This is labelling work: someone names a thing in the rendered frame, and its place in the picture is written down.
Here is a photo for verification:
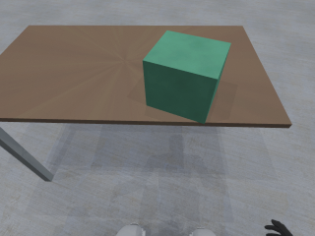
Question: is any robot left thigh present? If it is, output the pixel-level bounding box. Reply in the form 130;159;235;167
116;224;146;236

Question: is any right robot hand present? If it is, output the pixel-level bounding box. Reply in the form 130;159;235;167
264;219;293;236

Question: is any carton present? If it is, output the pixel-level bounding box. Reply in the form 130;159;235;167
143;30;231;124

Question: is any table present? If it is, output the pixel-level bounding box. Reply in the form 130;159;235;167
0;25;292;182

